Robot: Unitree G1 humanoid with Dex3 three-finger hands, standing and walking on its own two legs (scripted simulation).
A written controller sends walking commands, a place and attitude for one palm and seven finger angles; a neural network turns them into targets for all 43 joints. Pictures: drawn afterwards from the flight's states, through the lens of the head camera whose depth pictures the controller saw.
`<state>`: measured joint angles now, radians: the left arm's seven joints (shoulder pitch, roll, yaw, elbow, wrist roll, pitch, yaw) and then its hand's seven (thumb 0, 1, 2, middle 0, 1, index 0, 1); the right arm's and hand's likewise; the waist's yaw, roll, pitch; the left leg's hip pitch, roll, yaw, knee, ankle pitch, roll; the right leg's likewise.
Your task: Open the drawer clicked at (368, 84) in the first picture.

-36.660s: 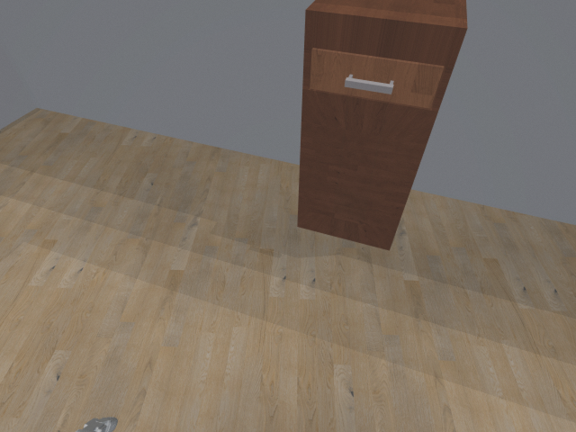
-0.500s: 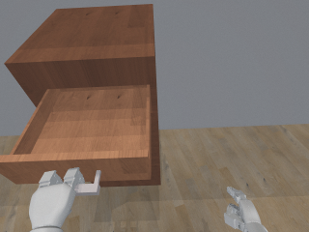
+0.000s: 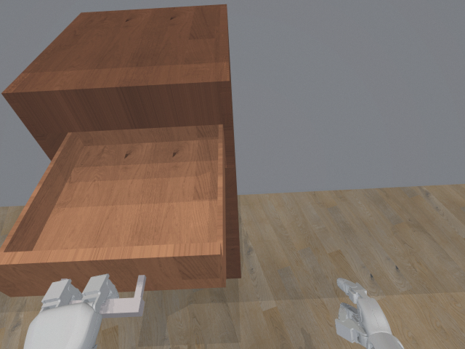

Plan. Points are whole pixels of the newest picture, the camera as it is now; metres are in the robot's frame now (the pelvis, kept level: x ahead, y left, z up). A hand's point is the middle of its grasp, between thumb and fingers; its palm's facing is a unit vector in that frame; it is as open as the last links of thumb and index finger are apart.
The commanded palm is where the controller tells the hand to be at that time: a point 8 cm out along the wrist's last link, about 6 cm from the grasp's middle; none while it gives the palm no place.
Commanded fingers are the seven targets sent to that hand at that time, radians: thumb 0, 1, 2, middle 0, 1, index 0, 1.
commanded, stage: pull the drawer open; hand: left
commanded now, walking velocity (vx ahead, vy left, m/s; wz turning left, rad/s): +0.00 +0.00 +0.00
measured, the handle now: (98, 295) +0.19 +0.24 +0.03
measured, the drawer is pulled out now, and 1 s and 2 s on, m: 0.30 0.30 0.30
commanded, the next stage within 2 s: open the thumb to release the handle in 0.26 s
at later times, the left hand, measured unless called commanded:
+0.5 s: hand (86, 337) +0.13 +0.24 +0.01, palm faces +0.03 -0.06 -1.00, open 5.8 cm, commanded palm +0.10 +0.25 +0.07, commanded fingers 0.00 0.34 0.66 -0.36 -1.29 -0.36 -1.29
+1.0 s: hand (84, 340) +0.13 +0.24 +0.02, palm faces +0.00 -0.07 -1.00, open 13.4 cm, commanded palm +0.10 +0.25 +0.06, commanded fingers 0.00 -0.50 0.30 -0.30 -1.20 -0.30 -1.20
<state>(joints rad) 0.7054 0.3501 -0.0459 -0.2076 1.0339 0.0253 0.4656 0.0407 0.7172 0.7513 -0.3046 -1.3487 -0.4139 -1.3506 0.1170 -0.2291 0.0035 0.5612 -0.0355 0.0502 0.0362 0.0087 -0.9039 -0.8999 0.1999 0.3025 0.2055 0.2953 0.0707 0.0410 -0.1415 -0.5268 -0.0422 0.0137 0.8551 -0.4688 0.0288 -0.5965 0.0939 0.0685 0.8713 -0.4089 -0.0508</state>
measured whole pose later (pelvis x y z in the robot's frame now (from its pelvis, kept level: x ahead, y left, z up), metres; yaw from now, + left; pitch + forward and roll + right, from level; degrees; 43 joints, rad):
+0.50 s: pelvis +0.00 +0.00 +0.00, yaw +1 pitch +9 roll +1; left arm 0.68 0.37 -0.07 -0.19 1.06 0.01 0.52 0.01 0.68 0.79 -0.34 -1.33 -0.40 -1.34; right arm 0.12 -0.23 0.00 0.57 -0.04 0.06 0.02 0.01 -0.90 -0.90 0.20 0.30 0.21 0.30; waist 0.10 0.05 -0.14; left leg -0.56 -0.05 0.00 0.89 -0.48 0.03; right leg -0.63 0.08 0.05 0.90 -0.43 -0.05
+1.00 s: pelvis -0.01 -0.01 +0.01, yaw +1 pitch +7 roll +1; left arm 0.61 0.40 -0.02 -0.11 1.03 -0.04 0.46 0.00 -0.42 0.33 -0.33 -1.22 -0.32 -1.21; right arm 0.10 -0.24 0.00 0.60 -0.03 0.05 -0.03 0.01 -0.90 -0.90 0.20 0.30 0.21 0.30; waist 0.08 0.03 -0.11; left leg -0.50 -0.04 -0.01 0.81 -0.43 0.01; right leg -0.56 0.10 0.05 0.82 -0.37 -0.07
